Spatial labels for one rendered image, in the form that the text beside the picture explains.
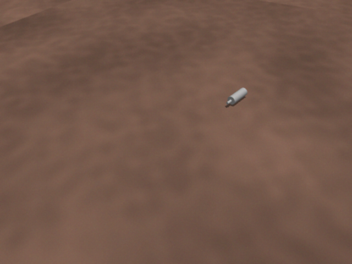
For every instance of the bottle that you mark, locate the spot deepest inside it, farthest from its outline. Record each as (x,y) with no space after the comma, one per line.
(235,97)

